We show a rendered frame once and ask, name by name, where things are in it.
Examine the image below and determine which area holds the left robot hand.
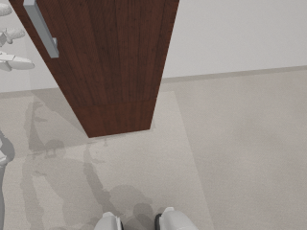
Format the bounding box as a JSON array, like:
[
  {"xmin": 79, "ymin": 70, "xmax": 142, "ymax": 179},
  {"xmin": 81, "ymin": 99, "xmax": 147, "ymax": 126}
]
[{"xmin": 0, "ymin": 3, "xmax": 35, "ymax": 72}]

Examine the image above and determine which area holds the right robot thigh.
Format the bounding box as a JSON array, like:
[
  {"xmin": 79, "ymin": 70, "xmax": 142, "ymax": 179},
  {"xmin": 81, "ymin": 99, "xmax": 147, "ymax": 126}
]
[{"xmin": 159, "ymin": 210, "xmax": 199, "ymax": 230}]

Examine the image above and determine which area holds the left robot upper arm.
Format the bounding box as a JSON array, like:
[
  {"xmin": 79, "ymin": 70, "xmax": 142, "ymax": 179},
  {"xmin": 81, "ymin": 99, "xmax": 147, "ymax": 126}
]
[{"xmin": 0, "ymin": 130, "xmax": 15, "ymax": 230}]

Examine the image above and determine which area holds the robot right shin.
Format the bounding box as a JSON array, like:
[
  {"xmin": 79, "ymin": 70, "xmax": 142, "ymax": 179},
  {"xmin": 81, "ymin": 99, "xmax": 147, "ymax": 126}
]
[{"xmin": 160, "ymin": 207, "xmax": 175, "ymax": 230}]

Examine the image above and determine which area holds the handle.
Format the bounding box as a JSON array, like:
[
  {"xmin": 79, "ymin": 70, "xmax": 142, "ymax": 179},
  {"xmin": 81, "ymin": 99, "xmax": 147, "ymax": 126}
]
[{"xmin": 23, "ymin": 0, "xmax": 59, "ymax": 58}]

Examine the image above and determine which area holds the cupboard door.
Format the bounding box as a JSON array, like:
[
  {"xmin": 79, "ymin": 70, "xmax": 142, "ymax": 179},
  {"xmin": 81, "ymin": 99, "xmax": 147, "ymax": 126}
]
[{"xmin": 15, "ymin": 0, "xmax": 175, "ymax": 107}]

